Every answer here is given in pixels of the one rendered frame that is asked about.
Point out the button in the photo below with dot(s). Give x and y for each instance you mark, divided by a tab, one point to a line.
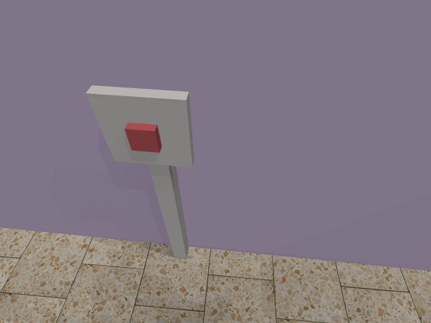
143	137

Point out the panel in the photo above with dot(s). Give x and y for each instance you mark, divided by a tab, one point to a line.
114	107

